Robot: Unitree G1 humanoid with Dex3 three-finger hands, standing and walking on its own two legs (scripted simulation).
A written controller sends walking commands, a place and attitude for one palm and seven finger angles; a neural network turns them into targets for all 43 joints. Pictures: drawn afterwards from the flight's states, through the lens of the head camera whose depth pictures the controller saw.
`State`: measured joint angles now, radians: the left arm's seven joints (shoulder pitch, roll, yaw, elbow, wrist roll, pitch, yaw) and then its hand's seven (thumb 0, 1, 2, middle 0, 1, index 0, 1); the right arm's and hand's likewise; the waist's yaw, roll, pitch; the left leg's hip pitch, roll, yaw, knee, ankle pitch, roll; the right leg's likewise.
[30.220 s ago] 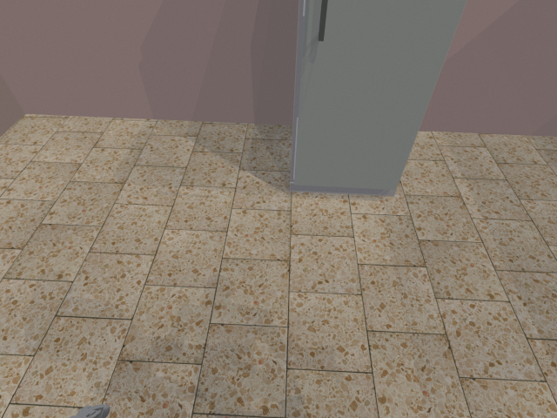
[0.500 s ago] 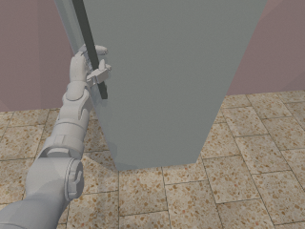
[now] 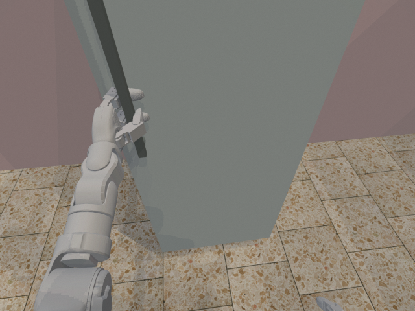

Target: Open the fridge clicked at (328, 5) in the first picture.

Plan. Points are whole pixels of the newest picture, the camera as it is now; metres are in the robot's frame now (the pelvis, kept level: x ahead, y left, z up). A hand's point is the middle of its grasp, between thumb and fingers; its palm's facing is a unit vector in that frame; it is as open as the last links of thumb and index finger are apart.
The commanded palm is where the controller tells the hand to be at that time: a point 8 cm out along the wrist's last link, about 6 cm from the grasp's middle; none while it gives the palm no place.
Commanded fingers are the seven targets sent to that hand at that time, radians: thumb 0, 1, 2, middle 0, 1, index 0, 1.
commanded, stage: pull the door a little, standing still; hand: left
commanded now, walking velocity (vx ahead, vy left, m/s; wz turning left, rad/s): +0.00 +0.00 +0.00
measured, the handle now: (117, 62) +0.47 +0.16 +0.26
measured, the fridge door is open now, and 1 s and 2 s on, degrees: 1 32 57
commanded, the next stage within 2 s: walk backward, drawing the door open in 0.30 s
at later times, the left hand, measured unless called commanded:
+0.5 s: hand (147, 161) +0.33 +0.11 +0.16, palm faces +0.05 -0.99 -0.10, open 6.0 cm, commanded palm +0.30 +0.16 +0.16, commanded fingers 0.00 0.90 0.90 -0.45 -1.40 -0.45 -1.40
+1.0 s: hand (190, 237) +0.20 +0.03 +0.15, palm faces +0.02 -0.98 -0.21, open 6.9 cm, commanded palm +0.17 +0.08 +0.16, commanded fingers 0.00 0.90 0.90 -0.45 -1.40 -0.45 -1.40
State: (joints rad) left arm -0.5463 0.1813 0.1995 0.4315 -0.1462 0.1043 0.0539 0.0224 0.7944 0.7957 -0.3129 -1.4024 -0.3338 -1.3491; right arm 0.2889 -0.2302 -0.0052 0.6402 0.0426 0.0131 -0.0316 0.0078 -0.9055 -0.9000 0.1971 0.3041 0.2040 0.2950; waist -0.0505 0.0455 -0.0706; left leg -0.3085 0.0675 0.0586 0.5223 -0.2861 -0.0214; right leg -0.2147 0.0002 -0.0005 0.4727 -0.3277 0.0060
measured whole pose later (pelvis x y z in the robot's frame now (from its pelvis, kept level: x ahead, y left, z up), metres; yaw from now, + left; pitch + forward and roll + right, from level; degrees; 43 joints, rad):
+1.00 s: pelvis -0.10 -0.07 -0.01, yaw +6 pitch -2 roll +0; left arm -0.04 0.17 -0.08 -0.25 -0.03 0.05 0.10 -0.02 0.77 0.82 -0.27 -1.28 -0.10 -1.14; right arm 0.18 -0.17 0.02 0.61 0.01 0.04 -0.08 0.01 -0.90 -0.90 0.20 0.30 0.20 0.30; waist -0.09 0.09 0.08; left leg -0.37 0.08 -0.08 0.52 -0.20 -0.03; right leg -0.28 0.03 -0.14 0.55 -0.25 -0.08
